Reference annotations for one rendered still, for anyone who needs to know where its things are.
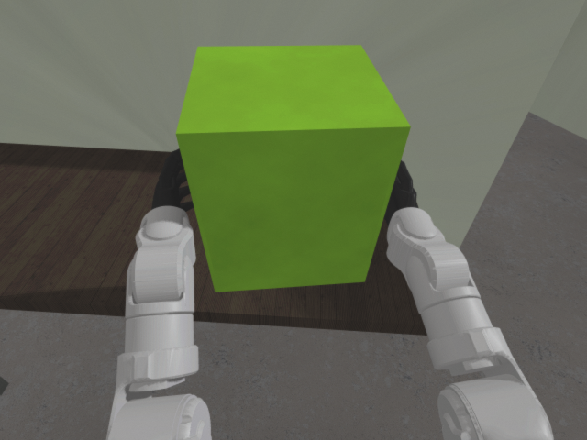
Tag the robot right hand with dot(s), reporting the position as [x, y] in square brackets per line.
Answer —
[403, 194]

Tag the carton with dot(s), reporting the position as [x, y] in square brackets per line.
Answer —
[290, 153]

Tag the robot left hand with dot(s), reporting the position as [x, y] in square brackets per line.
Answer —
[167, 191]

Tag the right robot upper arm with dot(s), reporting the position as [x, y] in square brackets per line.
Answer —
[494, 408]

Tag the table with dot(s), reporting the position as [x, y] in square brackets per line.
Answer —
[68, 223]

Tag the robot left forearm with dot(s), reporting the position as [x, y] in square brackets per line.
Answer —
[159, 341]

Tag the robot right forearm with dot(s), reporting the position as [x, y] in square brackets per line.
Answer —
[461, 336]

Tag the left robot upper arm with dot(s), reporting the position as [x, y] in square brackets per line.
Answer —
[176, 417]

